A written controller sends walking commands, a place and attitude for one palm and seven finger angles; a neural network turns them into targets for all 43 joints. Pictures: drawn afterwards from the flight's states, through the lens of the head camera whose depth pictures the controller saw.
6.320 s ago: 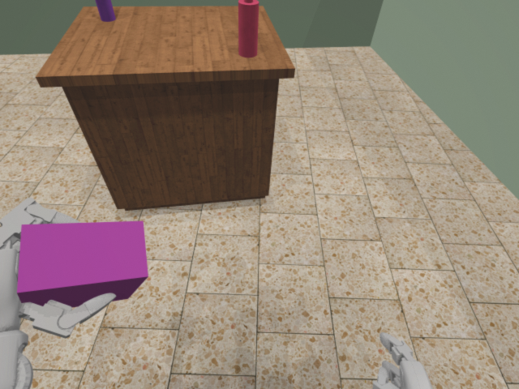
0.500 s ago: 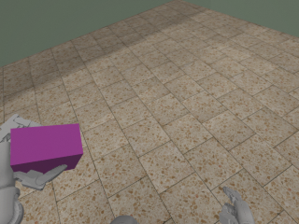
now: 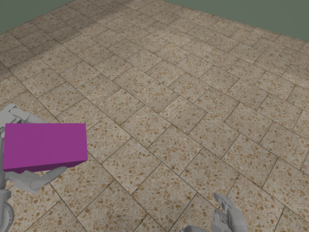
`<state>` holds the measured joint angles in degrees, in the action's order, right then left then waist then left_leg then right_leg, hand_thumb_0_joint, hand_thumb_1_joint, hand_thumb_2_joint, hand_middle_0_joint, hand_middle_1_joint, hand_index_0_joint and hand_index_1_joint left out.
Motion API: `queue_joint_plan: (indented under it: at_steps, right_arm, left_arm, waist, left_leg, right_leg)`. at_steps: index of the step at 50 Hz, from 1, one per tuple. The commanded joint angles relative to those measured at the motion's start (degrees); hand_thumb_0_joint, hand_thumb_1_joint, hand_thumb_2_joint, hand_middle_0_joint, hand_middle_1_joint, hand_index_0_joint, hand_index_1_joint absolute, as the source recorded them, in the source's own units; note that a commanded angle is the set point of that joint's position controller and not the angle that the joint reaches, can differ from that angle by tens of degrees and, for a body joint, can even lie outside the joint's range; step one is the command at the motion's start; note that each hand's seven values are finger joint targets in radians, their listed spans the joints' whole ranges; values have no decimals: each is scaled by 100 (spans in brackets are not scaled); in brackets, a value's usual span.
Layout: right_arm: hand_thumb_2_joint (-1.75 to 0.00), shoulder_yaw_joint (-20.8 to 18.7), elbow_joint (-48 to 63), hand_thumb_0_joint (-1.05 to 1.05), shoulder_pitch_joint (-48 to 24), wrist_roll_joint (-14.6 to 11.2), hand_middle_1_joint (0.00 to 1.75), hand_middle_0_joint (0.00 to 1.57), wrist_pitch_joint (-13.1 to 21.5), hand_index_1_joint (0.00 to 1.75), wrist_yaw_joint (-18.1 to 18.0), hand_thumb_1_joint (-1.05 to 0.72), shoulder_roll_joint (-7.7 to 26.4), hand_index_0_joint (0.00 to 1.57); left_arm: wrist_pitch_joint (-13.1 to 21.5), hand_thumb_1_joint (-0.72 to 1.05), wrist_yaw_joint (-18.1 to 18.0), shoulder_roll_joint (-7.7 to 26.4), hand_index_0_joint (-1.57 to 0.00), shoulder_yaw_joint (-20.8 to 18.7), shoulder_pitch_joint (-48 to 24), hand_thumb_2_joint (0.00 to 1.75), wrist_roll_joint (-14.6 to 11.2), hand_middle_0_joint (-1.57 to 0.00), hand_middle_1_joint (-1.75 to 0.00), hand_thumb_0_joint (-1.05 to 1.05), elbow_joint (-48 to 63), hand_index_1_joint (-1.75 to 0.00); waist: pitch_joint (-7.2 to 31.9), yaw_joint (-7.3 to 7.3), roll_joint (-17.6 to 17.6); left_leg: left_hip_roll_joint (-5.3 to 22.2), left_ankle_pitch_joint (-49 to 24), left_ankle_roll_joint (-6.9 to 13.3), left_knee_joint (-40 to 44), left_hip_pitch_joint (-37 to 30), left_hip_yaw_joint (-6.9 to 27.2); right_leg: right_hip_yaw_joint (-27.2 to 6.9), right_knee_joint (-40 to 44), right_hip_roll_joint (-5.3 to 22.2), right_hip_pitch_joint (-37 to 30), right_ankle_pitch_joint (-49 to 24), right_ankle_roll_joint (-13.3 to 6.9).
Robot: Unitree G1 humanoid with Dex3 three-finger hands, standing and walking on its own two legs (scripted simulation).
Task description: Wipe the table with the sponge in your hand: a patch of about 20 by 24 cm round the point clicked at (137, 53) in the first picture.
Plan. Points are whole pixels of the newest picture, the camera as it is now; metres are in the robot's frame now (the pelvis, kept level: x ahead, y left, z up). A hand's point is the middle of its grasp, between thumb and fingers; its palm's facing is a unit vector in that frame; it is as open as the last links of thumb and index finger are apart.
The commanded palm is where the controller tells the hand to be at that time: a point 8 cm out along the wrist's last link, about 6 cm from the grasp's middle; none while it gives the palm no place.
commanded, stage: turn to face it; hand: left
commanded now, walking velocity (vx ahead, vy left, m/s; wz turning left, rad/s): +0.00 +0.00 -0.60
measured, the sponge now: (57, 149) +0.23 +0.21 +0.15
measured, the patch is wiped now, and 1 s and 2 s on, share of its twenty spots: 0.00 0.00 0.00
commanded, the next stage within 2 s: none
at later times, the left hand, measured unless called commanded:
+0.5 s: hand (132, 172) +0.19 +0.06 +0.19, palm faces +0.17 -0.84 -0.52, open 10.5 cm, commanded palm +0.15 +0.12 +0.18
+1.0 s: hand out of the picture +0.10 -0.13 +0.17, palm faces -0.09 -0.87 -0.48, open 10.5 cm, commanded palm +0.06 -0.04 +0.18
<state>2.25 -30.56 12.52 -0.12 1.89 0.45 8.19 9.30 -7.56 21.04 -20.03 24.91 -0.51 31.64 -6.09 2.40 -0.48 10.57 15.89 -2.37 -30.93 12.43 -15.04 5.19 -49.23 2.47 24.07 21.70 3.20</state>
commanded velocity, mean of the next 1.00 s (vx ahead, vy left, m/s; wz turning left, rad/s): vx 0.00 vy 0.00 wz -0.60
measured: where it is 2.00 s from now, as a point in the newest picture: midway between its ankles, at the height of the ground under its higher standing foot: outside the picture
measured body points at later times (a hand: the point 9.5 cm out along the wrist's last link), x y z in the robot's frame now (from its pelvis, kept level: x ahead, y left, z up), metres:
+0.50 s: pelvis -0.08 -0.11 +0.00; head -0.05 -0.15 +0.45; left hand +0.17 +0.11 +0.21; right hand +0.03 -0.41 -0.11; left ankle -0.06 +0.08 -0.62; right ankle +0.00 -0.13 -0.74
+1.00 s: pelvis -0.22 -0.19 -0.03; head -0.19 -0.24 +0.42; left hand +0.10 -0.08 +0.20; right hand -0.21 -0.46 -0.15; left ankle -0.14 -0.04 -0.67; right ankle -0.22 -0.31 -0.74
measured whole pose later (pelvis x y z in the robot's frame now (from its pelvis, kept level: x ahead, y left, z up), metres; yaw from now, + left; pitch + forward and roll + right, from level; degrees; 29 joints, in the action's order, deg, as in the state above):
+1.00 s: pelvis -0.22 -0.19 -0.03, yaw -33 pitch -3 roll +1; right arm -0.2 -35.4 8.7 -0.3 1.0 0.0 12.8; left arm 13.2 -7.1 21.5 -23.1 19.6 -1.3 30.6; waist -10.9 1.4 -2.3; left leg 6.9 30.5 -5.6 -67.5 27.4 -2.1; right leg 0.1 -44.5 0.7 24.7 17.3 -1.0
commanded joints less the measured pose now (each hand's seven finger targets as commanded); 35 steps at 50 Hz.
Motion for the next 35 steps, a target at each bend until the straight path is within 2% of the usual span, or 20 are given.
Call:
queue_joint_plan:
  at_steps: [1,3,5,6,7,8,9,10,11,14,19,22,24,29,30,31,32,33,34,35]
  right_arm:
    - [-90,-510,882,0,-387,-57,30,20,428,30,-79,-90,1086,20]
    - [-90,-526,848,0,-322,-64,30,20,446,30,-46,-90,1095,20]
    - [-90,-534,834,0,-217,-121,30,20,405,30,-16,-90,1037,20]
    - [-90,-500,897,0,-294,-136,30,20,393,30,-43,-90,848,20]
    - [-90,-397,1010,0,-562,-84,30,20,383,30,-109,-90,784,20]
    - [-90,-460,888,0,-541,-138,30,20,330,30,-111,-90,831,20]
    - [-90,-509,874,0,-635,-143,30,20,232,30,-98,-90,897,20]
    - [-90,-414,826,0,-756,-103,30,20,129,30,-99,-90,667,20]
    - [-90,-375,724,0,-793,-82,30,20,16,30,-85,-90,657,20]
    - [-90,-469,595,0,-926,-79,30,20,-175,30,-96,-90,756,20]
    - [-90,-660,559,0,-952,-92,30,20,-240,30,-122,-90,1043,20]
    - [-90,-674,579,0,-901,-81,30,20,-278,30,-94,-90,1146,20]
    - [-90,-689,530,0,-929,-97,30,20,-306,30,-110,-90,1203,20]
    - [-90,-716,405,0,-801,-86,30,20,-310,30,-139,-90,1177,20]
    - [-90,-712,358,0,-659,-76,30,20,-268,30,-140,-90,1105,20]
    - [-90,-677,348,0,-516,-39,30,20,-252,30,-153,-90,1097,20]
    - [-90,-615,600,0,-813,77,30,20,-219,30,-157,-90,1187,20]
    - [-90,-520,962,0,-1092,279,30,20,-136,30,-142,-90,979,20]
    - [-90,-500,1028,0,-1040,172,30,20,-108,30,-122,-90,828,20]
    - [-90,-723,1015,0,-1031,21,30,20,-113,30,-121,-90,1050,20]
  left_arm:
    - [425,10,-104,1020,-120,-669,-186,130,-116,-120,-160,0,1414,-160]
    - [417,10,-106,1061,-120,-785,-39,130,-145,-120,-160,0,1282,-160]
    - [408,10,-104,1149,-120,-875,39,130,-125,-120,-160,0,1297,-160]
    - [465,10,-133,1424,-120,-1079,56,130,-108,-120,-160,0,1297,-160]
    - [448,10,-192,1723,-120,-1442,261,130,-182,-120,-160,0,1206,-160]
    - [349,10,-198,1575,-120,-1461,342,130,-305,-120,-160,0,1202,-160]
    - [308,10,-182,1643,-120,-1564,557,130,-346,-120,-160,0,1249,-160]
    - [336,10,-212,1546,-120,-1644,928,130,-373,-120,-160,0,1217,-160]
    - [376,10,-225,1393,-120,-1592,980,130,-393,-120,-160,0,1223,-160]
    - [444,10,-242,1278,-120,-1514,1002,130,-419,-120,-160,0,1084,-160]
    - [513,10,-258,1226,-120,-1330,758,130,-464,-120,-160,0,980,-160]
    - [535,10,-252,1146,-120,-1165,507,130,-462,-120,-160,0,880,-160]
    - [517,10,-235,1143,-120,-1029,260,130,-451,-120,-160,0,828,-160]
    - [412,10,-136,1098,-120,-730,-441,130,-301,-120,-160,0,742,-160]
    - [405,10,-71,1050,-120,-641,-534,130,-248,-120,-160,0,692,-160]
    - [420,10,7,1030,-120,-556,-650,130,-218,-120,-160,0,641,-160]
    - [478,10,73,956,-120,-513,-607,130,-214,-120,-160,0,741,-160]
    - [545,10,27,1109,-120,-758,-593,130,-84,-120,-160,0,944,-160]
    - [562,10,58,1257,-120,-908,-719,130,-16,-120,-160,0,1079,-160]
    - [681,10,101,1593,-120,-1287,-949,130,-52,-120,-160,0,1401,-160]
  waist:
    - [955,-176,-1717]
    - [1040,-149,-1589]
    - [1358,-134,-726]
    - [1471,-117,699]
    - [1519,-55,1747]
    - [1805,-99,1742]
    - [1812,-111,1363]
    - [1812,-147,968]
    - [1840,-190,614]
    - [1871,-213,453]
    - [1666,-147,338]
    - [1548,-118,472]
    - [1319,-136,554]
    - [899,-234,1234]
    - [901,-285,1062]
    - [908,-435,378]
    - [901,-319,-1751]
    - [993,61,-2148]
    - [730,63,-1511]
    - [893,135,-1361]
  left_leg:
    - [1241,-2765,447,737,-555,416]
    - [1191,-2369,310,279,-438,302]
    - [838,-1723,110,-1053,-138,192]
    - [202,359,-100,-2318,769,127]
    - [-537,2467,-314,-3441,2106,600]
    - [-474,2113,-316,-4092,2067,1365]
    - [-399,1811,-324,-4267,2073,1595]
    - [-431,1394,-369,-4509,2441,1628]
    - [-458,1076,-407,-4721,2616,1646]
    - [-575,644,-423,-4924,2646,1673]
    - [-723,513,-330,-4777,2521,1831]
    - [-831,530,-282,-4421,2381,1795]
    - [-937,664,-278,-3833,1844,1641]
    - [-1466,1507,-55,-414,-640,441]
    - [-1421,1617,154,398,-1215,446]
    - [-1011,1177,430,1415,-1790,636]
    - [574,512,914,2214,-1537,1870]
    - [2118,-78,1357,1655,99,3007]
    - [2153,-579,1340,1858,572,2788]
    - [2063,-868,1364,1714,327,2123]
  right_leg:
    - [393,706,-123,-247,84,70]
    - [427,1306,-165,-725,-272,43]
    - [150,2301,61,-1587,-1609,-113]
    - [-1032,2505,873,-2262,-4019,-502]
    - [-2450,2340,1636,-2564,-6618,-1035]
    - [-2429,2331,1684,-2436,-6420,-841]
    - [-2406,2377,1593,-2336,-5588,-755]
    - [-2315,2183,1443,-2781,-5429,-1021]
    - [-2069,2149,1313,-2868,-5119,-1065]
    - [-1796,2313,1066,-2724,-4642,-822]
    - [-2237,2821,890,-2225,-3431,-318]
    - [-2500,3262,774,-1982,-2393,-69]
    - [-2507,3685,564,-1381,-1463,336]
    - [-2005,4651,-126,-37,-252,959]
    - [-1925,4256,-267,309,-383,991]
    - [-1702,3152,-549,756,-243,1034]
    - [-1118,177,-1041,1005,160,733]
    - [-1327,-2161,-414,568,705,169]
    - [-1488,-2876,-210,487,775,-30]
    - [-1546,-3103,-115,805,594,-13]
